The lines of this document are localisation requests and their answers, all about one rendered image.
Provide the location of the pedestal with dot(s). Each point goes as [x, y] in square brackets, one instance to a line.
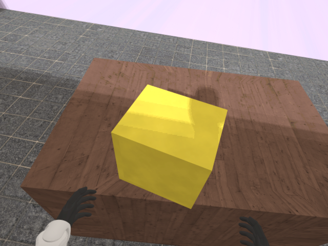
[271, 163]

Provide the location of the carton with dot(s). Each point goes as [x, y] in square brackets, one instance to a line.
[166, 143]

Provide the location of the robot left forearm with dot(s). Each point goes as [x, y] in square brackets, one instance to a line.
[56, 233]

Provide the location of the right robot hand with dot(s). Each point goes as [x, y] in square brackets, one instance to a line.
[258, 237]

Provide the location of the left robot hand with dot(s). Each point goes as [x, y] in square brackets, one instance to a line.
[69, 212]

